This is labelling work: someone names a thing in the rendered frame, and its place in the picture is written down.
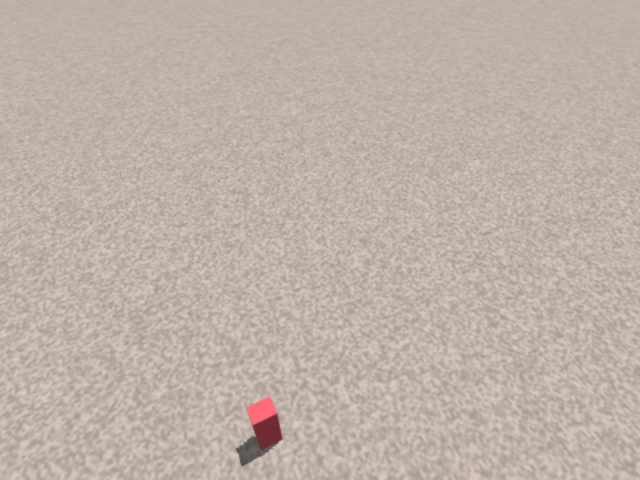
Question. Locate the carton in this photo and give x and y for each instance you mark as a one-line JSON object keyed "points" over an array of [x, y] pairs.
{"points": [[265, 422]]}

